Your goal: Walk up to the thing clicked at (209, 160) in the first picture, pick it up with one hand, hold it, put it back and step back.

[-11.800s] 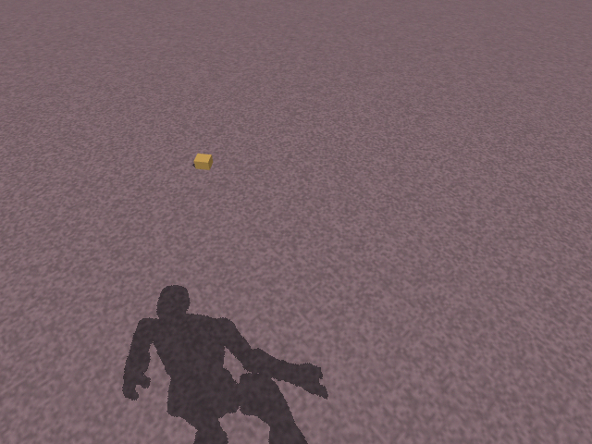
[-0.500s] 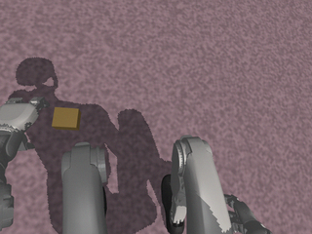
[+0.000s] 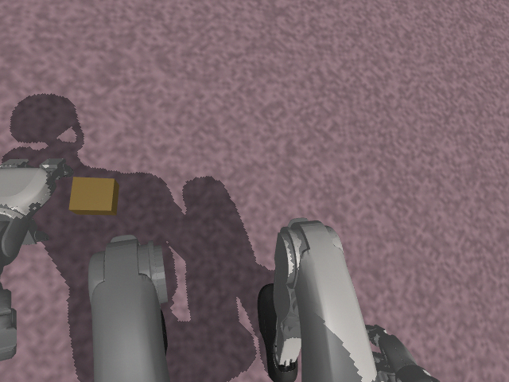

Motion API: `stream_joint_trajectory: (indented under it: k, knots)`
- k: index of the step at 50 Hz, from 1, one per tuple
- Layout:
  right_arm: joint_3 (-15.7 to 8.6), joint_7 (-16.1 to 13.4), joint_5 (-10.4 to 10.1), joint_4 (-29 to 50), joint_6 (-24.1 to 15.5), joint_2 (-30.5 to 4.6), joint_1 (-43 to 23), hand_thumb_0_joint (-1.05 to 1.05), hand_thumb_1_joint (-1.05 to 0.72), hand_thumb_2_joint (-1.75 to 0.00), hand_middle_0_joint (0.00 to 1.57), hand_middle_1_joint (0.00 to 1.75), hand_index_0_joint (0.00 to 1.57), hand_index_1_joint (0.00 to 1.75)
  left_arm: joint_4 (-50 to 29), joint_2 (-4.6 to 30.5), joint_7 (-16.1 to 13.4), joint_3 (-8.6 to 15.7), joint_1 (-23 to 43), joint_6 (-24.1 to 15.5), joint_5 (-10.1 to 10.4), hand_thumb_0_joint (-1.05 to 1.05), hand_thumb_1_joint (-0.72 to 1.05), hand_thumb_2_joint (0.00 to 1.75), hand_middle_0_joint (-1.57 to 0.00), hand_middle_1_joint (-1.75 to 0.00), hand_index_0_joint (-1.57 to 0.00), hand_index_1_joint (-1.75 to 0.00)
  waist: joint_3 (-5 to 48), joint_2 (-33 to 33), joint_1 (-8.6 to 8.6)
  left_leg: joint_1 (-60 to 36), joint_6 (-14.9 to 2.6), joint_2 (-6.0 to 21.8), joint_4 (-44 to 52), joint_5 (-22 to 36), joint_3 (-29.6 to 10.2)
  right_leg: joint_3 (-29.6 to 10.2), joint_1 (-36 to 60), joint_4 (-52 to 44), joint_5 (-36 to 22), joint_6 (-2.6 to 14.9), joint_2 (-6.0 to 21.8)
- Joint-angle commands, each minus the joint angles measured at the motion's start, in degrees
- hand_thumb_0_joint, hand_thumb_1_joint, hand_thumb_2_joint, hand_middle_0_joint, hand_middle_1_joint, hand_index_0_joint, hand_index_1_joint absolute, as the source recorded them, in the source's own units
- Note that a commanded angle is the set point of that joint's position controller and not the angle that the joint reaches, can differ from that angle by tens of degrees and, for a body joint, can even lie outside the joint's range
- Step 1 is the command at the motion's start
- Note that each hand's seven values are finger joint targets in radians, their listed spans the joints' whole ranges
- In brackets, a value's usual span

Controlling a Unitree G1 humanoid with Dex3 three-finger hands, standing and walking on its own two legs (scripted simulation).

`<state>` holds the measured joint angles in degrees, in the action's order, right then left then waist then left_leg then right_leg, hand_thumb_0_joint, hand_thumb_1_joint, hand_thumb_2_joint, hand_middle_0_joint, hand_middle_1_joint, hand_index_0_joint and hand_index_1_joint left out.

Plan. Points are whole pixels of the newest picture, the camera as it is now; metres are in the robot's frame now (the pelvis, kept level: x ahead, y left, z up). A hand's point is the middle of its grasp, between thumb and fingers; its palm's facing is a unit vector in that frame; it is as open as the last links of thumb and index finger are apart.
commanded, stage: approach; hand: left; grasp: from above
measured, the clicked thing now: (95, 196) +0.44 +0.26 -0.29
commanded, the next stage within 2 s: close in in 1.18 s
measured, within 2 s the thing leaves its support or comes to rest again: neither
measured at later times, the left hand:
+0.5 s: hand (88, 167) +0.46 +0.24 -0.17, palm faces -0.40 +0.02 -0.92, open 13.2 cm
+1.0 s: hand (51, 202) +0.40 +0.29 -0.16, palm faces -0.46 +0.00 -0.89, open 13.0 cm
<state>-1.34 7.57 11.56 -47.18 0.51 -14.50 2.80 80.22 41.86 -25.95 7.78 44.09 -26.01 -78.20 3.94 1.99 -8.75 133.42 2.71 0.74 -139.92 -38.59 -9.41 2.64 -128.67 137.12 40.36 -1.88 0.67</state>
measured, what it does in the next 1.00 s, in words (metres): stands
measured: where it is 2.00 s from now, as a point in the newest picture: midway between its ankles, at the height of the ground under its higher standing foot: (218, 361)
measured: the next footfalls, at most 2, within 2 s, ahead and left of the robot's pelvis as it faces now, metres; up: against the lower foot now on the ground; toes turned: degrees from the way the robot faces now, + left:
none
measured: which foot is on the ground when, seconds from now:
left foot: down 0.00-1.00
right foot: down 0.00-1.00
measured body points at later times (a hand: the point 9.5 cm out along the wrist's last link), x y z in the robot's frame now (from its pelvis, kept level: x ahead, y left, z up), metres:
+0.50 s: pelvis +0.00 +0.00 +0.00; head +0.23 +0.06 +0.38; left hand +0.48 +0.24 -0.11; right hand +0.07 -0.28 -0.11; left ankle +0.08 +0.14 -0.28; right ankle +0.09 -0.13 -0.28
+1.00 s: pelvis +0.00 +0.00 +0.01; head +0.21 +0.07 +0.40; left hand +0.42 +0.28 -0.11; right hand +0.10 -0.28 -0.11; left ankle +0.08 +0.14 -0.28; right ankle +0.09 -0.13 -0.28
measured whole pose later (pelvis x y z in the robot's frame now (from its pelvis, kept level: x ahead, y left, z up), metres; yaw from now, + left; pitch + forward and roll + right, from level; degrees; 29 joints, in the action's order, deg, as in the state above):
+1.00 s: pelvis +0.00 +0.00 +0.01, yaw +0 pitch +32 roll -6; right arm -1.6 7.3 10.2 -46.6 -1.2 -15.1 4.3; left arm 78.6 37.4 -26.7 -1.2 46.8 -22.0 -76.6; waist 5.0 2.0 -8.2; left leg 132.5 2.0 0.6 -138.2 -38.4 -8.3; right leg 1.9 -127.5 135.4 40.4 -2.1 0.8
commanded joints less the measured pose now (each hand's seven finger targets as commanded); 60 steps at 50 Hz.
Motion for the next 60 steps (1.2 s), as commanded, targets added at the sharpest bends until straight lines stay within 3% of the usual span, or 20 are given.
stream_joint_trajectory:
  k: [1,3,5,6,10,14,18,21,23,28,32,35,37,38,42,45,49,53,55,60]
  knots:
    - [-3.7,-0.7,0.3,1.2,-0.6,-13.4,8.2,0.0,-0.91,-0.9,0.2,0.3,0.2,0.3,-5.2,15.2,-2.9,2.1,14.3,-0.2,0.8,0.0,-0.16,0.71,-0.4,-0.64,-0.4,-0.64,35.8,-11.9,0.77,-28.1,-4.54,-1.9,12.8,7.2,7.7,4.4,15.1,-15.5,-9.4,3.27,-2.2]
    - [-3.5,-0.7,0.7,1.0,-0.7,-13.8,8.3,0.0,-0.91,-0.9,0.2,0.3,0.2,0.3,-5.6,15.9,-3.4,2.6,15.4,-0.4,0.5,0.0,-0.24,0.79,-0.37,-0.63,-0.33,-0.67,36.0,-13.3,0.76,-28.1,-4.46,-1.9,12.8,7.0,7.7,4.4,14.7,-15.0,-9.1,3.34,-2.1]
    - [-3.5,-0.7,0.9,0.6,-0.8,-13.4,8.2,0.0,-0.91,-0.89,0.2,0.3,0.2,0.3,-4.5,14.0,-3.9,0.9,15.3,-0.4,-0.3,0.0,-0.23,0.75,-0.27,-0.79,-0.3,-0.78,35.4,-13.5,0.2,-28.1,-4.39,-2.0,12.4,7.1,7.7,4.5,14.3,-14.8,-9.5,3.35,-2.2]
    - [-3.4,-0.6,1.0,0.5,-0.9,-13.6,8.6,0.0,-0.91,-0.89,0.2,0.3,0.2,0.3,-4.8,12.9,-4.2,0.0,16.8,-0.5,-0.5,0.0,-0.23,0.75,-0.26,-0.84,-0.29,-0.81,35.2,-12.8,-1.14,-28.5,-4.42,-1.7,12.1,7.7,7.2,4.7,13.7,-14.5,-10.1,3.29,-2.2]
    - [-3.2,-0.7,1.1,-0.1,-1.6,-13.9,9.2,0.0,-0.91,-0.9,0.2,0.3,0.2,0.3,-5.2,11.3,-6.0,-2.1,21.9,0.4,-1.0,0.0,-0.28,0.79,-0.22,-0.89,-0.26,-0.86,35.2,-14.1,-2.77,-28.6,-4.38,-1.6,12.1,6.3,7.0,4.8,12.3,-14.8,-9.1,3.41,-2.2]
    - [-3.4,-1.0,1.2,-0.2,-2.6,-14.1,10.6,0.0,-0.91,-0.9,0.2,0.3,0.2,0.3,-8.1,8.8,-8.2,-3.6,27.8,3.6,-0.6,0.0,-0.36,0.85,-0.16,-0.97,-0.19,-0.93,39.6,-17.2,-3.97,-31.8,-3.95,-1.4,13.0,7.5,7.3,5.5,12.8,-14.9,-10.4,3.27,-2.2]
    - [-2.6,-1.1,0.9,0.0,-3.0,-14.1,11.3,0.0,-0.91,-0.9,0.2,0.3,0.2,0.3,-1.8,7.4,-8.6,-4.6,28.0,9.0,-0.9,0.0,-0.41,0.89,-0.13,-0.98,-0.16,-0.95,37.9,-17.4,-4.71,-30.6,-4.06,-1.4,13.3,7.6,7.8,5.4,12.1,-14.9,-11.5,3.41,-2.1]
    - [-1.6,-1.0,0.8,0.8,-3.3,-13.9,11.3,0.0,-0.91,-0.9,0.2,0.3,0.2,0.3,1.8,8.4,-7.4,-4.2,26.6,12.6,-0.5,0.0,-0.42,0.9,-0.13,-0.99,-0.16,-0.96,36.6,-16.3,-4.18,-28.9,-4.46,-1.6,13.4,7.5,8.2,5.3,13.5,-15.2,-12.2,3.54,-2.1]
    - [-1.1,-0.9,0.6,1.7,-3.2,-14.1,11.4,0.0,-0.91,-0.9,0.2,0.3,0.2,0.3,0.6,9.9,-6.5,-2.7,25.2,14.6,0.6,0.0,-0.43,0.92,-0.13,-0.97,-0.15,-0.95,39.0,-16.4,-3.21,-28.9,-4.7,-1.6,13.8,8.7,8.5,5.1,16.4,-15.4,-13.8,3.39,-2.0]
    - [-0.9,-0.8,-1.0,3.6,-2.7,-13.1,10.9,0.0,-0.91,-0.9,0.2,0.3,0.2,0.3,1.4,9.8,-2.1,-2.4,17.1,16.7,4.1,0.0,-0.44,0.92,-0.15,-0.93,-0.16,-0.92,38.5,-11.7,-1.67,-24.8,-5.56,-1.6,14.0,9.7,9.3,4.1,22.8,-16.6,-15.8,2.8,-2.3]
    - [-1.5,-0.7,-2.0,4.5,-2.1,-13.0,11.1,0.0,-0.92,-0.9,0.2,0.3,0.2,0.3,-4.1,12.6,1.9,-1.2,14.5,14.2,6.4,0.0,-0.4,0.89,-0.19,-0.89,-0.2,-0.88,37.0,-8.8,-0.79,-21.7,-5.98,-1.5,13.4,9.0,9.3,3.2,26.0,-17.4,-15.0,2.27,-2.4]
    - [-2.2,-0.7,-2.1,4.7,-1.7,-13.3,12.0,0.0,-0.91,-0.9,0.2,0.3,0.2,0.3,-10.8,13.4,3.0,0.5,14.9,10.2,7.4,0.0,-0.39,0.87,-0.19,-0.9,-0.21,-0.88,39.9,-10.1,0.13,-24.1,-5.41,-1.5,13.4,9.6,8.7,3.5,26.3,-17.2,-14.7,2.61,-2.4]
    - [-2.7,-0.5,-1.8,4.3,-1.6,-13.4,13.0,0.0,-0.92,-0.9,0.2,0.3,0.2,0.3,-11.2,10.8,3.4,-0.6,14.3,7.5,6.9,0.0,-0.38,0.87,-0.21,-0.87,-0.22,-0.86,37.3,-10.6,-1.16,-25.1,-4.93,-1.5,13.3,8.5,8.1,3.9,23.5,-17.2,-13.2,2.87,-2.3]
    - [-3.3,-0.6,-1.9,4.2,-1.5,-13.4,12.7,0.0,-0.92,-0.9,0.2,0.3,0.2,0.3,-16.2,10.8,3.4,-1.0,17.3,5.7,7.0,0.0,-0.36,0.86,-0.23,-0.87,-0.24,-0.86,39.3,-11.9,-1.02,-26.5,-4.69,-1.4,13.4,8.5,7.9,4.1,22.5,-17.2,-12.6,3.2,-2.5]
    - [-4.7,-0.6,-2.3,3.4,-1.6,-13.3,13.8,0.0,-0.92,-0.9,0.2,0.3,0.2,0.3,-18.7,6.6,1.3,-3.6,16.7,2.1,5.9,0.0,-0.35,0.85,-0.23,-0.87,-0.24,-0.86,39.1,-14.9,-1.42,-30.4,-3.7,-1.2,14.5,7.5,7.2,4.3,18.4,-17.7,-10.7,3.84,-2.4]
    - [-5.0,-0.8,-2.0,2.1,-1.7,-13.7,13.9,0.0,-0.91,-0.9,0.2,0.3,0.2,0.3,-16.5,4.2,-1.5,-6.3,22.6,1.9,3.9,0.0,-0.35,0.87,-0.22,-0.9,-0.23,-0.89,36.9,-15.5,-3.36,-31.5,-3.56,-0.9,15.1,6.1,6.7,4.9,13.8,-17.5,-9.3,4.23,-2.4]
    - [-3.7,-1.0,-1.3,0.1,-2.7,-14.3,13.2,0.0,-0.91,-0.9,0.2,0.3,0.2,0.3,-6.0,1.2,-5.6,-9.0,28.2,4.5,1.0,0.0,-0.28,0.9,-0.25,-0.92,-0.27,-0.91,32.8,-15.0,-5.87,-31.9,-3.81,-1.0,15.5,5.3,6.1,6.4,9.6,-16.3,-8.5,3.97,-2.2]
    - [-1.6,-1.2,-0.4,-0.2,-3.7,-14.9,12.0,0.0,-0.91,-0.9,0.2,0.3,0.2,0.3,3.8,8.7,-8.4,-5.4,29.4,8.2,-2.0,0.0,-0.26,0.9,-0.27,-0.94,-0.28,-0.92,32.0,-14.5,-5.14,-29.3,-4.08,-1.5,15.1,4.4,6.9,6.1,10.4,-15.8,-7.8,3.66,-2.0]
    - [-0.6,-0.9,0.4,0.2,-4.4,-14.8,11.0,0.0,-0.91,-0.9,0.2,0.3,0.2,0.3,7.0,8.1,-8.5,-5.9,31.1,10.0,-2.1,0.0,-0.27,0.88,-0.25,-0.95,-0.27,-0.92,30.1,-14.3,-6.65,-27.8,-4.28,-1.5,15.0,3.0,7.0,6.4,10.0,-15.8,-7.0,3.32,-2.1]
    - [1.2,-0.5,1.4,2.1,-5.4,-14.9,10.0,0.0,-0.91,-0.9,0.2,0.3,0.2,0.3,8.1,11.6,-7.2,-4.1,29.2,12.9,-0.8,0.0,-0.34,0.9,-0.21,-0.95,-0.22,-0.93,34.8,-18.3,-6.11,-29.3,-4.25,-1.7,14.2,5.4,7.3,6.4,13.2,-14.4,-10.1,3.42,-2.3]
